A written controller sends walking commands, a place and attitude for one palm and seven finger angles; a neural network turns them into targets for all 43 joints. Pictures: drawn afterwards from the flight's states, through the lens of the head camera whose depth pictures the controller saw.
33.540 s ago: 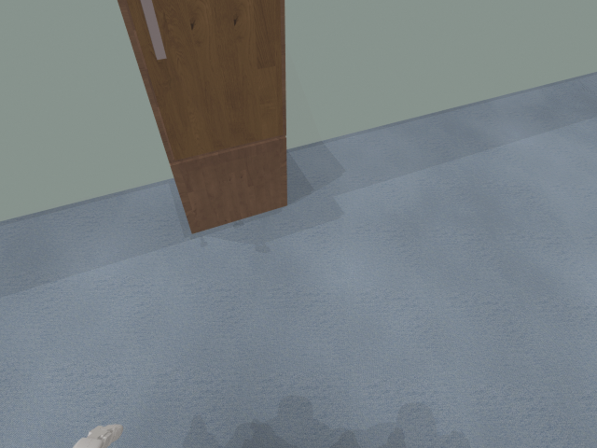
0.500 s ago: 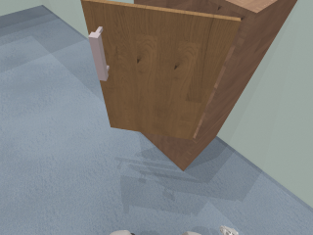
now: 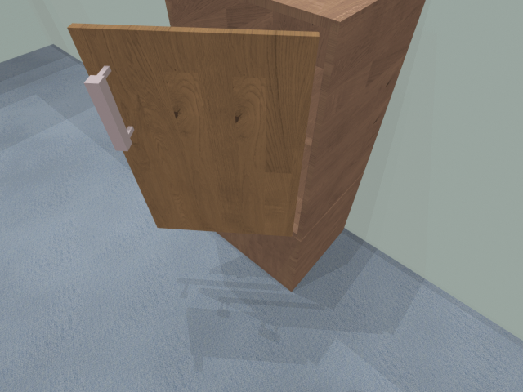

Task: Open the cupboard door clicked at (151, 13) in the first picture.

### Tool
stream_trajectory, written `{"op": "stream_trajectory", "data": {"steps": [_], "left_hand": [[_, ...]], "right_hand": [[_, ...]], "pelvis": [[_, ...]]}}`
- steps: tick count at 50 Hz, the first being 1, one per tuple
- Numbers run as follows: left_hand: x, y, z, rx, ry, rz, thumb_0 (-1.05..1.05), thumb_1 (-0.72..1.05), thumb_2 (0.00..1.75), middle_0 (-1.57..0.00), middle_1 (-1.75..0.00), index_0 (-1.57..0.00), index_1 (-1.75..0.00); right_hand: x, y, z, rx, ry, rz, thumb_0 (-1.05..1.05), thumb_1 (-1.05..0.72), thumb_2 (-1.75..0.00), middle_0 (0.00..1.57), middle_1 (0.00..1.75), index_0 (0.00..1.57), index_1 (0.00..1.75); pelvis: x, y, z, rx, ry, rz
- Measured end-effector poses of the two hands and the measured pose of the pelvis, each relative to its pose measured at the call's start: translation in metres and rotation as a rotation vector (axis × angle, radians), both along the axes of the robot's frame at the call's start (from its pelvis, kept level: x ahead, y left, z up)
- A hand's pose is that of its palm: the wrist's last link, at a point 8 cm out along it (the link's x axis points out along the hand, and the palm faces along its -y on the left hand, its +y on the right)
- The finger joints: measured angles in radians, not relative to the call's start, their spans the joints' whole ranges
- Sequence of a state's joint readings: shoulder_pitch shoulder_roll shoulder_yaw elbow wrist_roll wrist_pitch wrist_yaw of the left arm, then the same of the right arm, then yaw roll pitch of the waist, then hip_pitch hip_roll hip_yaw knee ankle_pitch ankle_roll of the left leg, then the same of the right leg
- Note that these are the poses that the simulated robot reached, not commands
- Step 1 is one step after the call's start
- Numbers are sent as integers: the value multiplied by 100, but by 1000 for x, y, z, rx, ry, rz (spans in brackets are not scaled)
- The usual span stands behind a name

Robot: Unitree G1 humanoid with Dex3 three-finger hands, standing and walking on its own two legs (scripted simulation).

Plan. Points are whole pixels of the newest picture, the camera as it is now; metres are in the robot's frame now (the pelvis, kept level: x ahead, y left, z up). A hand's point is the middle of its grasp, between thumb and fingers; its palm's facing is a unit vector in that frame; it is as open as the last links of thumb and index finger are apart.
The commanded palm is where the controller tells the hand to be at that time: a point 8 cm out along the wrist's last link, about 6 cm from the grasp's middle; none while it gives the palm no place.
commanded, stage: come to a stop and stand still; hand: left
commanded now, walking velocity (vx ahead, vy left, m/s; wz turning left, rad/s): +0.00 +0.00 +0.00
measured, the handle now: (114, 109) +0.58 +0.30 +0.11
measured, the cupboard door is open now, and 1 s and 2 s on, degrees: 37 37 37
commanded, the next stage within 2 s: look again from close up in 0.68 s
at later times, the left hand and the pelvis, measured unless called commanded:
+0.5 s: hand out of the picture +0.00 +0.14 -0.17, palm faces +0.05 -0.98 -0.18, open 7.4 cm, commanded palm none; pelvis +0.01 -0.02 +0.01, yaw +0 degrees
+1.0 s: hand out of the picture +0.02 +0.17 -0.18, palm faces +0.01 -0.98 -0.21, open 7.4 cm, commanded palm none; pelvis +0.01 +0.00 +0.00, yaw -1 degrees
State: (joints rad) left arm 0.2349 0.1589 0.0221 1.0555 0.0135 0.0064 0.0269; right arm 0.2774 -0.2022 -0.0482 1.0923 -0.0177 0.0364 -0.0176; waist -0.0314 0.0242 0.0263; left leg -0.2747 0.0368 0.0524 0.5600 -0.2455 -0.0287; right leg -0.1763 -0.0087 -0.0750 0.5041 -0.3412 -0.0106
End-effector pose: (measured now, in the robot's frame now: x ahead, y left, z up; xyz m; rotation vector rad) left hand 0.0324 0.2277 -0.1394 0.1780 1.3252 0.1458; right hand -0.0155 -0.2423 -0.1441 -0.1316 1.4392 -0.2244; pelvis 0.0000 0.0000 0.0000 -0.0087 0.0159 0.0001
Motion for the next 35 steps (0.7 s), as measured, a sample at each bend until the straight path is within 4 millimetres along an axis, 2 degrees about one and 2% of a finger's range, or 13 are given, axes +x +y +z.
{"op": "stream_trajectory", "data": {"steps": [3,7,20,35], "left_hand": [[-4,-4,-5,-10,14,25,1,93,90,-20,-30,-21,-30],[-12,-10,-3,-17,39,41,1,94,90,-20,-30,-20,-30],[-33,-28,3,-27,91,57,1,91,90,-20,-30,-20,-30],[-31,-39,1,-39,105,65,0,91,90,-20,-30,-20,-30]], "right_hand": [[3,9,1,12,7,21,0,-91,-90,20,30,19,30],[11,18,2,32,-3,40,0,-92,-90,20,30,20,30],[27,5,2,36,-28,56,1,-93,-90,20,30,20,30],[31,3,3,36,-9,56,0,-92,-90,20,30,20,30]], "pelvis": [[1,-5,0,8,-12,5],[3,-9,4,10,-15,0],[11,-17,9,19,-22,1],[22,-22,8,19,-21,1]]}}
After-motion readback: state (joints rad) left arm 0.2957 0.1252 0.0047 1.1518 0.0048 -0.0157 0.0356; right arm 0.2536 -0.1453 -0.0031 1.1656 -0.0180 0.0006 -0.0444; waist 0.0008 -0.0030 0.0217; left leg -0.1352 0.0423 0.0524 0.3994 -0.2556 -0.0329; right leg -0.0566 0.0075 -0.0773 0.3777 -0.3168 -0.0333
